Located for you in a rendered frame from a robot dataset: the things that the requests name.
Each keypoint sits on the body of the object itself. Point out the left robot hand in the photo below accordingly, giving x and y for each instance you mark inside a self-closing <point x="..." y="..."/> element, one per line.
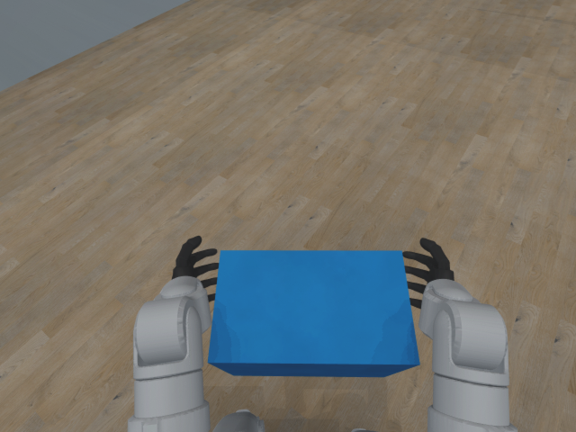
<point x="186" y="260"/>

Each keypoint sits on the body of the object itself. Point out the right robot hand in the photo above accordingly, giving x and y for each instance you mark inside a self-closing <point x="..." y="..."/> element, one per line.
<point x="438" y="264"/>

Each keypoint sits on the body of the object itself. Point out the carton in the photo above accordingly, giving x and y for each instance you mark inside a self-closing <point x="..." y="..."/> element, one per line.
<point x="327" y="313"/>

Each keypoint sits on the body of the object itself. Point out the right robot forearm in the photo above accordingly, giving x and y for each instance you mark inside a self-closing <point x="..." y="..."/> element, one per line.
<point x="470" y="361"/>

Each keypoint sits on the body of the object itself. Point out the left robot forearm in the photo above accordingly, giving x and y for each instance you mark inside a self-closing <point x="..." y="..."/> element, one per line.
<point x="167" y="360"/>

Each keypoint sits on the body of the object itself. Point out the left robot thigh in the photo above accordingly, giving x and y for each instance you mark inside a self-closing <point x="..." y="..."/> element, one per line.
<point x="240" y="422"/>

